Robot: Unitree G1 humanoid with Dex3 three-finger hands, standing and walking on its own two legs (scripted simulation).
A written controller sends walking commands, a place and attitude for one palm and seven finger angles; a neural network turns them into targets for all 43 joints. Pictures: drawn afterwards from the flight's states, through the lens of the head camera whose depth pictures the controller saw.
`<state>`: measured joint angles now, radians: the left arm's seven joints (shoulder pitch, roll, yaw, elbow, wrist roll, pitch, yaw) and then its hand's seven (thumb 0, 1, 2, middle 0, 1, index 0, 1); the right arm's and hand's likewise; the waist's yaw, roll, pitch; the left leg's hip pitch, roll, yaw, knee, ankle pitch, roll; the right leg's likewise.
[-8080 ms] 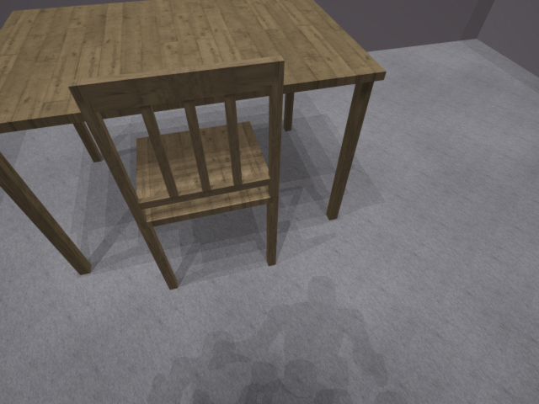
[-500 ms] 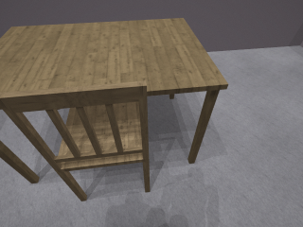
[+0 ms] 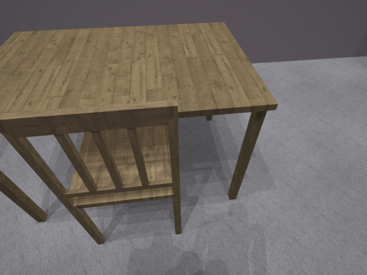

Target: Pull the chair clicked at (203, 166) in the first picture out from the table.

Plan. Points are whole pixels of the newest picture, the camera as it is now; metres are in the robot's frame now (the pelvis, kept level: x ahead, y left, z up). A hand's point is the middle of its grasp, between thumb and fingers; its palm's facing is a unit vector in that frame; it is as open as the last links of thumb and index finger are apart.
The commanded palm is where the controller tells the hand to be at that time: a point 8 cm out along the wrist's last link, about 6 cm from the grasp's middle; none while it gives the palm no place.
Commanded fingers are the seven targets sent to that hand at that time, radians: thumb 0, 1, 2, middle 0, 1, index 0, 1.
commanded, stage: look again from close up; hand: left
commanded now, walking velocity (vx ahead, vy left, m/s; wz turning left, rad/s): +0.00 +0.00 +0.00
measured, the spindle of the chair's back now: (109, 161) +0.46 +0.27 -0.10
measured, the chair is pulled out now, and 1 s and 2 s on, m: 0.00 0.00 0.00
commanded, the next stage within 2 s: raise the hand toward the chair's back in 1.22 s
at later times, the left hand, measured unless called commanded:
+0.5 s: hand out of the picture -0.01 +0.17 -0.17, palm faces +0.03 -0.98 -0.21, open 7.4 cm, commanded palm none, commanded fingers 0.00 0.90 0.90 -0.20 -0.30 -0.20 -0.30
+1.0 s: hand out of the picture +0.01 +0.18 -0.17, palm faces +0.03 -0.97 -0.25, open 7.4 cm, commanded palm none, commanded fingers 0.00 0.90 0.90 -0.20 -0.30 -0.20 -0.30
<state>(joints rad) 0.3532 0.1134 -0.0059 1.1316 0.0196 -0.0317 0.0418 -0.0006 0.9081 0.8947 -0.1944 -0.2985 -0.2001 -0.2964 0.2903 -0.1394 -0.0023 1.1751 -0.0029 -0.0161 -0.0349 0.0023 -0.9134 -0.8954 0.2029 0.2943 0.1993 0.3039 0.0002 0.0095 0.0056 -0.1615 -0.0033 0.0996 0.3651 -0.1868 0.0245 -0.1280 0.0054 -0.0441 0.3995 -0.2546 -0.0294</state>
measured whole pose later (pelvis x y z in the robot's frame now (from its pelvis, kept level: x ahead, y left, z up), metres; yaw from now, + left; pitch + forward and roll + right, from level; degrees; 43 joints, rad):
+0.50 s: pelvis +0.01 -0.01 +0.00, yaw +0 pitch -1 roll +1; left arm 0.32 0.15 0.00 1.13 0.02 -0.03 0.03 0.00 0.91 0.89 -0.19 -0.30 -0.20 -0.30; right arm 0.26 -0.17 0.00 1.17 0.00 -0.02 -0.03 0.00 -0.91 -0.90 0.20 0.29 0.20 0.30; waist 0.00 0.01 0.01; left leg -0.15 0.00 0.09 0.35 -0.19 0.02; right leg -0.11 0.01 -0.05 0.38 -0.26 -0.04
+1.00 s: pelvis +0.01 -0.02 +0.00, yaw +1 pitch -1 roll +1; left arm 0.28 0.19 0.00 1.13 0.02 -0.03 0.03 0.00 0.91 0.89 -0.20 -0.30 -0.20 -0.30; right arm 0.22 -0.21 0.00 1.17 -0.01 -0.02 -0.03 0.00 -0.91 -0.90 0.20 0.29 0.20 0.30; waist 0.00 0.01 0.01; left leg -0.13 0.01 0.08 0.33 -0.19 0.00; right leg -0.08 0.03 -0.06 0.35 -0.25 -0.05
